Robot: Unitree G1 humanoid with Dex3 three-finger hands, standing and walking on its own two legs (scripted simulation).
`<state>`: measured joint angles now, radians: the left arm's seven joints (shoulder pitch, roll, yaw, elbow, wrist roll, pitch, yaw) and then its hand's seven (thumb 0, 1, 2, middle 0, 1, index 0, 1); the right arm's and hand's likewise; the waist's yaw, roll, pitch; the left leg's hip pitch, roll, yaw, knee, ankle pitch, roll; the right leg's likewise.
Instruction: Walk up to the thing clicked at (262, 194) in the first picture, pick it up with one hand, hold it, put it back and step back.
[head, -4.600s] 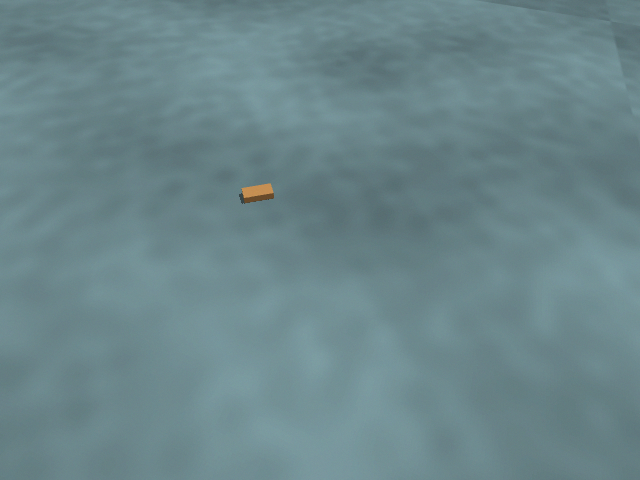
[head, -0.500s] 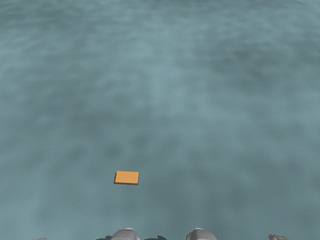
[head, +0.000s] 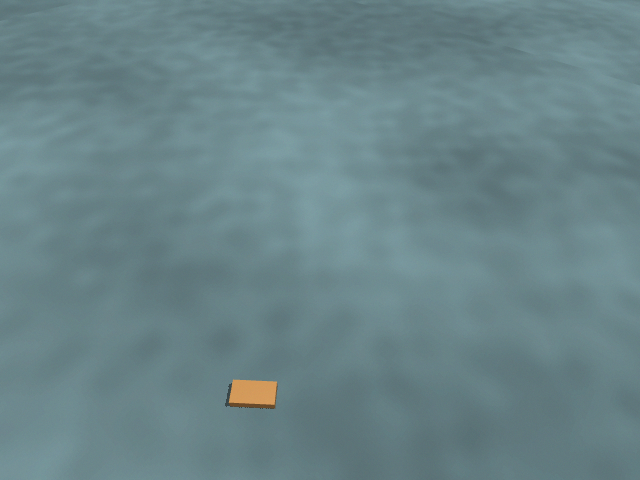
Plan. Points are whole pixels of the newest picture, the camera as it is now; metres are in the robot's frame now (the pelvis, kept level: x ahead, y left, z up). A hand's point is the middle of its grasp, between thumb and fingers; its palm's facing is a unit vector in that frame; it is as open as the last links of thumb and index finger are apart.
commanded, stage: walk up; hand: left
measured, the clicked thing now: (253, 393) +0.50 +0.19 -0.75
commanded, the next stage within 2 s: stand in 1.30 s
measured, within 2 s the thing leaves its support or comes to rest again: neither
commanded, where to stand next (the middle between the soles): +0.09 +0.00 m, yaw -2 degrees
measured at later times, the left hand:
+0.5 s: hand out of the picture +0.13 +0.25 -0.14, palm faces -0.06 -0.92 -0.38, open 7.4 cm
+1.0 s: hand out of the picture +0.13 +0.26 -0.14, palm faces -0.09 -0.92 -0.38, open 7.4 cm
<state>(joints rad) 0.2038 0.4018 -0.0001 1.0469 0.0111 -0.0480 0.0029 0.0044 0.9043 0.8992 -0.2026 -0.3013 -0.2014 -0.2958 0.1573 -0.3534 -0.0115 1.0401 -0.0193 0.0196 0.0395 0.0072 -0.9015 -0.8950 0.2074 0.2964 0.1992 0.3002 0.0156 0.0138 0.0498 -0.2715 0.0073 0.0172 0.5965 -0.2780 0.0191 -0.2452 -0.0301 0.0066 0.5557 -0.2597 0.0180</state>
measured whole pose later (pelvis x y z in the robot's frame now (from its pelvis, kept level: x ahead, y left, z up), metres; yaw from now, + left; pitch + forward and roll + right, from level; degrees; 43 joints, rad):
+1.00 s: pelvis +0.03 +0.00 +0.01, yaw -3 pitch -3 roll +0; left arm 0.10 0.36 -0.01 1.12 0.02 -0.02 0.02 0.00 0.90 0.90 -0.20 -0.30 -0.20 -0.30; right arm 0.10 -0.35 -0.04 1.13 -0.02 0.02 0.02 0.01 -0.90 -0.90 0.21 0.30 0.20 0.30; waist -0.01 0.00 0.07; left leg -0.11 0.00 0.07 0.39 -0.23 0.02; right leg -0.13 -0.04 0.06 0.41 -0.23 0.04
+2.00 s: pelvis +0.02 -0.02 +0.02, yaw -2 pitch -3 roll +0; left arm 0.12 0.35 -0.01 1.13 0.01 -0.01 0.00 0.00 0.91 0.90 -0.20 -0.30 -0.20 -0.30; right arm 0.09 -0.34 -0.02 1.15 -0.01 0.00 0.02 0.01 -0.90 -0.90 0.21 0.30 0.20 0.30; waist -0.01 0.00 0.06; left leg -0.10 0.03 0.05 0.31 -0.16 -0.01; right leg -0.11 -0.01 0.03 0.31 -0.15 0.02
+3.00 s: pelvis +0.03 -0.02 +0.02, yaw -1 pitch -2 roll +0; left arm 0.11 0.35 -0.01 1.12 0.01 -0.01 0.00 0.00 0.91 0.90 -0.20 -0.30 -0.20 -0.30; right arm 0.10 -0.34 0.00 1.13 -0.01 -0.01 0.01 0.01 -0.90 -0.90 0.21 0.30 0.20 0.30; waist -0.01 0.00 0.06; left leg -0.09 0.02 0.03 0.31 -0.18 -0.01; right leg -0.09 -0.01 0.02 0.31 -0.18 0.02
